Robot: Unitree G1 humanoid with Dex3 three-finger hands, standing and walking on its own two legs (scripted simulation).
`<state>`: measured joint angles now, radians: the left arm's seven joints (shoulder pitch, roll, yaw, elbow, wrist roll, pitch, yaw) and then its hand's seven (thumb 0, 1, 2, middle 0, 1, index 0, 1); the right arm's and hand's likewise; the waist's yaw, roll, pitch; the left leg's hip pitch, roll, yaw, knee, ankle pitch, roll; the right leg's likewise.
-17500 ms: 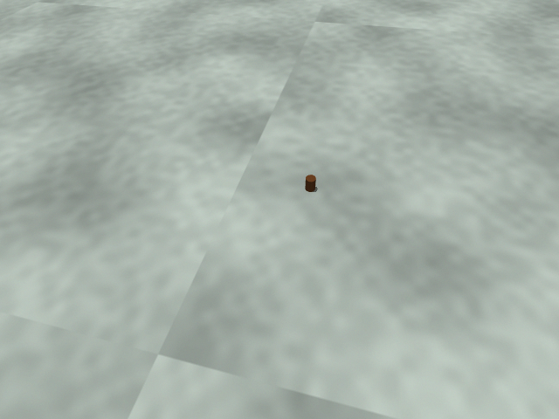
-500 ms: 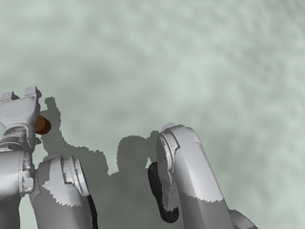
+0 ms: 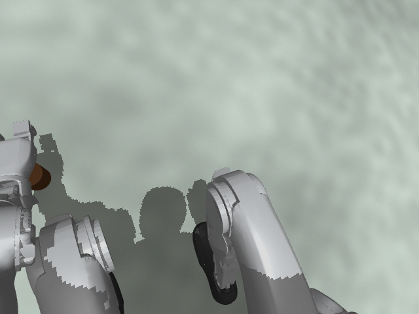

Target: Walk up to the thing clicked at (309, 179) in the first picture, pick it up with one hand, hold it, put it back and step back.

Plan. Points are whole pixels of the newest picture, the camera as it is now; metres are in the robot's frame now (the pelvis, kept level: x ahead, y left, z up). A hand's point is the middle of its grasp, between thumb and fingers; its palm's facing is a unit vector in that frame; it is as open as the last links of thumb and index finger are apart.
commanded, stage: rest palm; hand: left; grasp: from above
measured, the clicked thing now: (32, 176) +0.41 +0.26 -0.27
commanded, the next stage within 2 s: close in 0.92 s
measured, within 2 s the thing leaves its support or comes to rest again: neither
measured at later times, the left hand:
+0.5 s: hand (20, 175) +0.41 +0.27 -0.23, palm faces -0.43 -0.10 -0.90, open 14.3 cm
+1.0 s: hand (20, 175) +0.41 +0.27 -0.23, palm faces -0.44 -0.10 -0.89, open 14.1 cm
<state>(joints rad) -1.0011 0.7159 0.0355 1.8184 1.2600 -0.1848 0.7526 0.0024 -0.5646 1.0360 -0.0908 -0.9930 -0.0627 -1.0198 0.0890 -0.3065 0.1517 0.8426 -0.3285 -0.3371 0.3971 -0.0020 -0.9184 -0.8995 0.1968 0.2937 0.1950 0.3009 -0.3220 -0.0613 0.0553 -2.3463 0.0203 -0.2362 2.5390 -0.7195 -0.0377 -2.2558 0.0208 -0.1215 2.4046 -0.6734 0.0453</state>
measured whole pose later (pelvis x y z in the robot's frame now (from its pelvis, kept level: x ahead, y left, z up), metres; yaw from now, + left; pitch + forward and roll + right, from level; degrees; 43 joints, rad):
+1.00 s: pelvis +0.00 +0.00 +0.01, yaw -1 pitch +28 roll -12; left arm -1.00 0.77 -0.02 1.80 1.22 -0.18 0.76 0.00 -0.57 1.11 -0.11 -1.03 -0.06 -1.09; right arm 0.07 -0.33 0.20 0.81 -0.32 -0.39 0.41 0.00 -0.92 -0.91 0.20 0.29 0.19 0.30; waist -0.33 -0.09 0.10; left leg -2.32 0.02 -0.27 2.53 -0.72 -0.04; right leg -2.22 0.03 -0.15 2.37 -0.66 0.05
